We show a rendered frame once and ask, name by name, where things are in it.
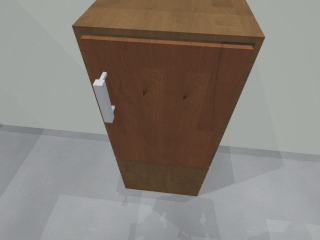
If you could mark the handle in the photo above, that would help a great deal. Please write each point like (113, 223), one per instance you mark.
(103, 99)

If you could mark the cupboard door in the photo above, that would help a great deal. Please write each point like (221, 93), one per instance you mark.
(171, 98)

